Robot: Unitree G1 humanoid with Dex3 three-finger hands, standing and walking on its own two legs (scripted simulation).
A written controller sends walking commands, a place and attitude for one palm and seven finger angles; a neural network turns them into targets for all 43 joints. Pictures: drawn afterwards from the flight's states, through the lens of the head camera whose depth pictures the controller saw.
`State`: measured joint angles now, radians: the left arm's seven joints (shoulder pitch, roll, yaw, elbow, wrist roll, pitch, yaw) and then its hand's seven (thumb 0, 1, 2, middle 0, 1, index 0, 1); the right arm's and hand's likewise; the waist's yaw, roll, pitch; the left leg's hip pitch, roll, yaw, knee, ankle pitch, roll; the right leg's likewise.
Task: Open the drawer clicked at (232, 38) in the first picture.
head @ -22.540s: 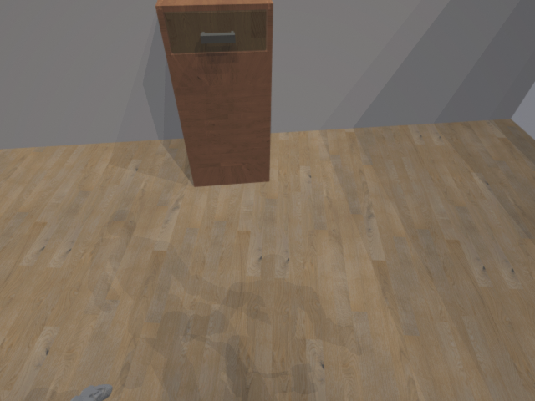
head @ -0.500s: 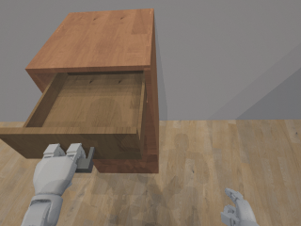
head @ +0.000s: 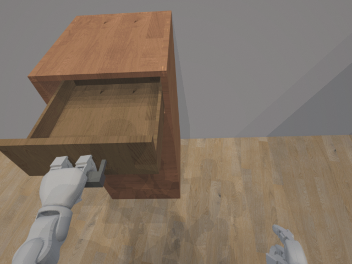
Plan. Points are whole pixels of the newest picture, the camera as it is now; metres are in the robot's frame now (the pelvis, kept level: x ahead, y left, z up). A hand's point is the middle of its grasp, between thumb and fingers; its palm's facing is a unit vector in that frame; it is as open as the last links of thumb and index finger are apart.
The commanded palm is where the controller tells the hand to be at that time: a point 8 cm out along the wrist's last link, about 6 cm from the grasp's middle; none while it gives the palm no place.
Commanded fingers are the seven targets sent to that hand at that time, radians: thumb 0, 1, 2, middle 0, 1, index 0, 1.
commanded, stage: pull the drawer open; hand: left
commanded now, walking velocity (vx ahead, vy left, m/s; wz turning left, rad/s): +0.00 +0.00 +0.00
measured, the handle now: (79, 171) +0.30 +0.27 +0.04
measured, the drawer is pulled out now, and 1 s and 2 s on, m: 0.24 0.30 0.29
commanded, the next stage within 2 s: open the thumb to release the handle in 0.60 s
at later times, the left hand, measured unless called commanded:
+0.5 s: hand (66, 220) +0.19 +0.27 +0.02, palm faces -0.02 -0.08 -1.00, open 6.1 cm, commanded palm +0.15 +0.27 +0.07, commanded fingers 0.00 0.90 0.90 -0.40 -1.35 -0.40 -1.35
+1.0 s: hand (67, 217) +0.20 +0.27 +0.02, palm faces +0.02 -0.04 -1.00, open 7.7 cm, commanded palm +0.17 +0.28 +0.07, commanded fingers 0.00 -0.22 0.42 -0.32 -1.23 -0.32 -1.23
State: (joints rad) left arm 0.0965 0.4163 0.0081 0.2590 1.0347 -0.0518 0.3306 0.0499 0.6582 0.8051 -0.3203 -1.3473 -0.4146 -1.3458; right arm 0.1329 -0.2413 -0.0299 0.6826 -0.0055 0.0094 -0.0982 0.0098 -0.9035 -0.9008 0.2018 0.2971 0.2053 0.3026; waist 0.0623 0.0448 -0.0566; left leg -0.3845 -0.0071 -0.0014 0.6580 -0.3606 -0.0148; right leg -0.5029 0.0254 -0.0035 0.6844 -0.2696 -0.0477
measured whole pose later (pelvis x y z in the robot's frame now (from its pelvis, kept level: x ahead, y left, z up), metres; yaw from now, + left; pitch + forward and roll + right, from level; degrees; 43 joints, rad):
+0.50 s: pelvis +0.05 +0.03 -0.01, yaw -2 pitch +8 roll +0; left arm 0.68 0.38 -0.02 -0.25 1.04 -0.01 0.42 0.07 0.66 0.72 -0.31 -1.35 -0.41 -1.35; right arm 0.09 -0.23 -0.02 0.59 -0.03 0.04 0.02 0.01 -0.90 -0.90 0.20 0.30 0.20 0.30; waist 0.08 0.05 -0.11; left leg -0.39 -0.01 0.03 0.73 -0.47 0.02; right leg -0.51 0.03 0.03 0.74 -0.36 -0.01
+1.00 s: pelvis +0.03 +0.01 -0.01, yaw +0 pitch +6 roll +1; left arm 0.52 0.40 -0.03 -0.15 1.04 0.00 0.41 0.01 0.34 0.66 -0.38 -1.30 -0.44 -1.30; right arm 0.10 -0.22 0.00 0.62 -0.04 0.07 -0.03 0.01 -0.90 -0.90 0.20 0.30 0.21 0.30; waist 0.10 0.06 -0.09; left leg -0.40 -0.01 0.00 0.75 -0.46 0.00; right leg -0.52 0.03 0.00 0.77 -0.37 -0.03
